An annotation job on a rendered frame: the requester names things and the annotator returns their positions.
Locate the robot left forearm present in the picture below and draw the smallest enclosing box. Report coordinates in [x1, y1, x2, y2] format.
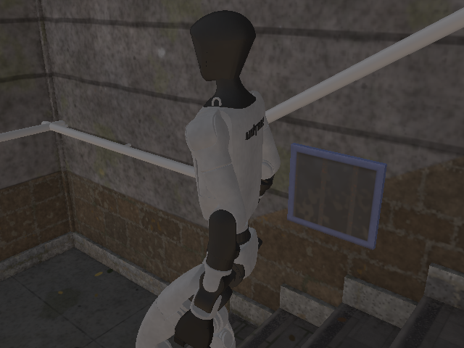
[190, 210, 240, 320]

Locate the humanoid robot torso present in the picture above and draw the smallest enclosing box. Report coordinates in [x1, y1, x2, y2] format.
[191, 97, 264, 288]

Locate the left robot hand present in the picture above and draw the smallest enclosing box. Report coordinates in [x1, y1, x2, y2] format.
[174, 309, 214, 348]

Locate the robot right forearm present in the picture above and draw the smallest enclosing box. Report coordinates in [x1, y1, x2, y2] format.
[258, 174, 275, 203]

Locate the robot right upper arm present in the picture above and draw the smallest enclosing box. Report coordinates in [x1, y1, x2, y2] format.
[249, 91, 281, 180]

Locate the left robot thigh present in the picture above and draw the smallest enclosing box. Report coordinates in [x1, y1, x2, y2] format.
[136, 263, 236, 348]

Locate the robot left upper arm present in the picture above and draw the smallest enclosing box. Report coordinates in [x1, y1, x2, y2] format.
[185, 109, 247, 234]

